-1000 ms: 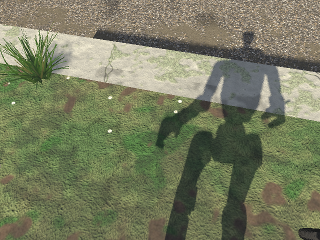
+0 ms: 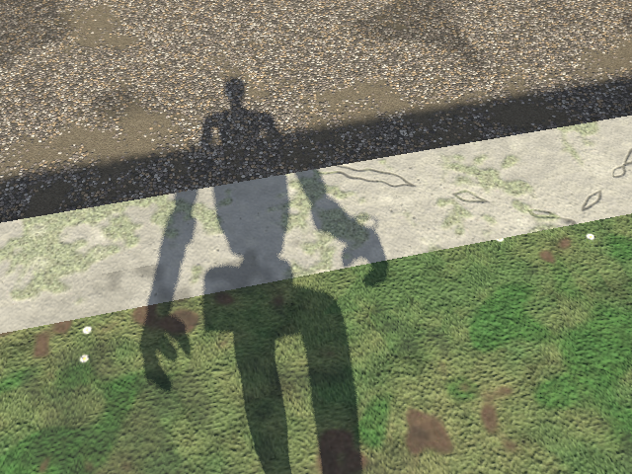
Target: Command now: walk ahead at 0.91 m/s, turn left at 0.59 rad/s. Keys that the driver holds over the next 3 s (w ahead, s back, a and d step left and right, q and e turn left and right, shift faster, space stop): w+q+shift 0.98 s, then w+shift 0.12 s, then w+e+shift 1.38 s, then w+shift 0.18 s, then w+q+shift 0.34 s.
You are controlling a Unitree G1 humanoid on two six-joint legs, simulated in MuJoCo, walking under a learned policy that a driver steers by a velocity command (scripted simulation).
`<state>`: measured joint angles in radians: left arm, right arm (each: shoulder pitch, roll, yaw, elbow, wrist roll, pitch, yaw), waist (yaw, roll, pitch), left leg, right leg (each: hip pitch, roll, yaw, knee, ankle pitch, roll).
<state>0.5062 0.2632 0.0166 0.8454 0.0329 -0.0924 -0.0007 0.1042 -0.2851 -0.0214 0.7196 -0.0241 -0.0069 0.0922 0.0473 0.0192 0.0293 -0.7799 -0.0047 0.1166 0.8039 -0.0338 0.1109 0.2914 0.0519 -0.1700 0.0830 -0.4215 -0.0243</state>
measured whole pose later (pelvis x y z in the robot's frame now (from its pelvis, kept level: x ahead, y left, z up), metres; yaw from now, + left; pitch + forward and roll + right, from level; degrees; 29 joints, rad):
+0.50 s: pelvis +0.47 +0.04 +0.00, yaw +26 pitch +3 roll +0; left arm -0.05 0.28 -0.05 0.55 0.04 -0.08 -0.01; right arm 0.48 -0.35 -0.08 0.87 0.00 -0.07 0.01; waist -0.14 -0.01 0.04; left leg 0.12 -0.17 -0.32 0.46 -0.47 0.16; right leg -0.57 -0.03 0.07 0.51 -0.05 0.01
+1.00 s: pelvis +0.83 +0.26 -0.02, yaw +55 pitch -1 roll -1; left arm 0.43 0.28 0.00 0.78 0.04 -0.02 0.02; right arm 0.12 -0.30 -0.03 0.62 0.00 0.01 0.01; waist 0.02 0.04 0.05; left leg -0.53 -0.14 0.08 0.84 -0.31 0.21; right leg -0.16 -0.08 -0.10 1.35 -0.40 0.08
